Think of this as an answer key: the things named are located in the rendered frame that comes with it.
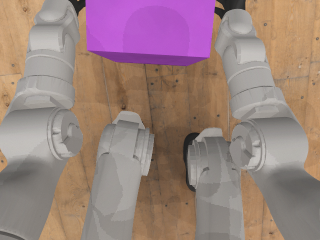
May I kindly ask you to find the right robot upper arm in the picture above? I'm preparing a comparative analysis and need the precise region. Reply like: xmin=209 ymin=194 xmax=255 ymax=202
xmin=229 ymin=117 xmax=320 ymax=240

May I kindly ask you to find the left robot forearm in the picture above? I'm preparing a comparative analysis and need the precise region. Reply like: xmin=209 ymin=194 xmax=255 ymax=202
xmin=0 ymin=0 xmax=81 ymax=151

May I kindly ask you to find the left robot upper arm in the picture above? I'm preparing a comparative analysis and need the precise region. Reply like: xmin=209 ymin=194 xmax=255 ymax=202
xmin=0 ymin=106 xmax=83 ymax=240

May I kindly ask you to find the left robot hand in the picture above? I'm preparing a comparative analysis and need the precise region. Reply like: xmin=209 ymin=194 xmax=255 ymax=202
xmin=69 ymin=0 xmax=86 ymax=17

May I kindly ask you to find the right robot foot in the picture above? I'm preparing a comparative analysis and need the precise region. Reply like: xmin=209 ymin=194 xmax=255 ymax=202
xmin=183 ymin=132 xmax=200 ymax=192

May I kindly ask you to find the robot left shin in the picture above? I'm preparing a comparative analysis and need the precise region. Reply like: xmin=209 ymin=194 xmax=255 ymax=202
xmin=96 ymin=110 xmax=145 ymax=164

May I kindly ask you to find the right robot hand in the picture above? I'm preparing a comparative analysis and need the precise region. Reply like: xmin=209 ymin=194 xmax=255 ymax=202
xmin=214 ymin=0 xmax=246 ymax=20

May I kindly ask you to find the right robot forearm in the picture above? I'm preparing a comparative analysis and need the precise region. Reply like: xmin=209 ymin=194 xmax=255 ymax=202
xmin=214 ymin=9 xmax=309 ymax=151

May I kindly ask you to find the carton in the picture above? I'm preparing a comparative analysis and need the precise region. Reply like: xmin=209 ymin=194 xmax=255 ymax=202
xmin=85 ymin=0 xmax=216 ymax=66

